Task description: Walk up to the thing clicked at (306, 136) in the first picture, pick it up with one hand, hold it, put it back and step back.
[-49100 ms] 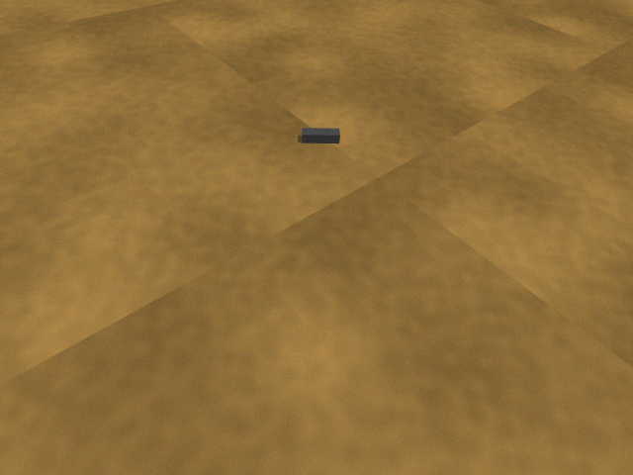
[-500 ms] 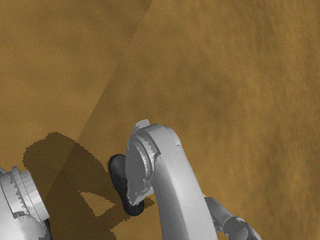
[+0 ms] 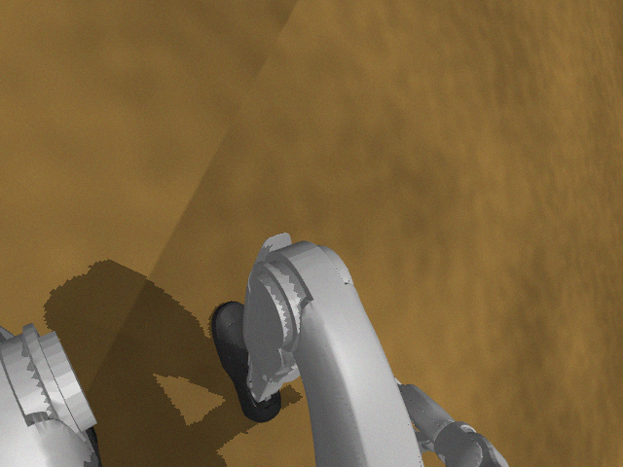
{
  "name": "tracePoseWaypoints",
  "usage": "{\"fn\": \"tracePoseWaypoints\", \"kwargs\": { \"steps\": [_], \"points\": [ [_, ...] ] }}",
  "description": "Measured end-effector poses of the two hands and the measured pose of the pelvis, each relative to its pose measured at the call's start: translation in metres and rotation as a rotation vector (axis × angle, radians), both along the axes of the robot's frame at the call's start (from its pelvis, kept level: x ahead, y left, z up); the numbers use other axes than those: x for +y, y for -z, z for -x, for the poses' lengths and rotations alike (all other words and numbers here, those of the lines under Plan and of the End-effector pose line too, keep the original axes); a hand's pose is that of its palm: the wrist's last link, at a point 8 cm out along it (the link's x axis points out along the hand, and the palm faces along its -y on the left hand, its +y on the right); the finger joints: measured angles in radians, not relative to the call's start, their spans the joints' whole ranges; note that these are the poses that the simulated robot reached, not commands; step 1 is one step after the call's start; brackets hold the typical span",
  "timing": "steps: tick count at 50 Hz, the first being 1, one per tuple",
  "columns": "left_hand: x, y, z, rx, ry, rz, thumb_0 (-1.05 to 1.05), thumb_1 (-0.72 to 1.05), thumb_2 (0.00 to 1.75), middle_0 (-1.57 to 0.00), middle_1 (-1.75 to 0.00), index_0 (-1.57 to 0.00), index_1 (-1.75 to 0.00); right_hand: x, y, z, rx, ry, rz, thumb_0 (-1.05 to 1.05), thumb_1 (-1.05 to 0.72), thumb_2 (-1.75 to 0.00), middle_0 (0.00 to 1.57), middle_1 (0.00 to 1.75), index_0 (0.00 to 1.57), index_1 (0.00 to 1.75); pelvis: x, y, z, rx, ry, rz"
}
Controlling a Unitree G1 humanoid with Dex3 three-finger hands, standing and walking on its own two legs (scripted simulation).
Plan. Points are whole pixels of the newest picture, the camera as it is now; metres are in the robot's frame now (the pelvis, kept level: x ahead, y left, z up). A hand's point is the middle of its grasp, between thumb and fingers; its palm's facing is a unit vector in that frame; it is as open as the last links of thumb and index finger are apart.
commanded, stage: close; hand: left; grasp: from above
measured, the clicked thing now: out of the picture +0.44 +0.44 -0.28
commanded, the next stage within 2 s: none
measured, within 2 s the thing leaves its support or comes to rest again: neither
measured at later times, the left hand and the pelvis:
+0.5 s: hand out of the picture +0.42 +0.43 -0.23, palm faces -0.41 -0.21 -0.89, open 10.6 cm; pelvis +0.00 +0.00 +0.00, yaw +0 degrees
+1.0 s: hand out of the picture +0.42 +0.43 -0.23, palm faces -0.42 -0.20 -0.89, open 10.0 cm; pelvis +0.00 +0.00 +0.00, yaw +0 degrees
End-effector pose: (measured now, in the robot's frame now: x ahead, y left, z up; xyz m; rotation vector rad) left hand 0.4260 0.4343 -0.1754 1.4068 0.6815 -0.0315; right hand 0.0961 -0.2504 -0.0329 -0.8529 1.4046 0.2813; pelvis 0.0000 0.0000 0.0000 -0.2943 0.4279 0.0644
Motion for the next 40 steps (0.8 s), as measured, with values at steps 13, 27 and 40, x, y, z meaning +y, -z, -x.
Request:
{"fn": "tracePoseWaypoints", "kwargs": {
  "steps": [13, 27, 40],
  "points": [
    [0.0019, -0.0027, -0.0009, 0.006, -0.003, 0.003, 0.0, -0.07, 0.73, -0.34, -0.91, -0.38, -0.88, -0.0008, 0.0009, 0.0027, 0.01, 0.009, -0.001, 0.0, -0.88, -0.89, 0.21, 0.3, 0.2, 0.3, -0.0002, -0.0007, 0.0, 0.004, 0.0, 0.0],
    [-0.0014, 0.0007, 0.0, 0.0, 0.011, 0.012, 0.0, -0.01, 0.73, -0.39, -0.9, -0.42, -0.86, -0.0003, -0.0006, -0.0006, 0.011, 0.002, 0.006, 0.0, -0.88, -0.89, 0.21, 0.3, 0.2, 0.3, -0.0003, -0.0015, -0.0005, 0.006, 0.0, 0.0],
    [0.0026, -0.0026, 0.0009, 0.01, -0.007, 0.001, 0.0, 0.03, 0.72, -0.42, -0.9, -0.45, -0.86, -0.0012, -0.0001, -0.0012, -0.004, 0.005, 0.006, 0.0, -0.88, -0.89, 0.21, 0.3, 0.2, 0.3, 0.0002, -0.0006, 0.0001, 0.006, 0.001, 0.001]
  ]
}}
